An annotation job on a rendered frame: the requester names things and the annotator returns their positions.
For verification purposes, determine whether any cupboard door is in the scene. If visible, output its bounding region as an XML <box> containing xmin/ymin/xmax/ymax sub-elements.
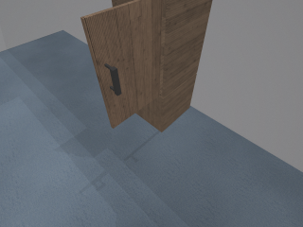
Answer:
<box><xmin>80</xmin><ymin>0</ymin><xmax>163</xmax><ymax>128</ymax></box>

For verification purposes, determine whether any handle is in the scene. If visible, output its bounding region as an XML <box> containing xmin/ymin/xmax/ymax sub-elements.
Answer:
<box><xmin>104</xmin><ymin>63</ymin><xmax>122</xmax><ymax>96</ymax></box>

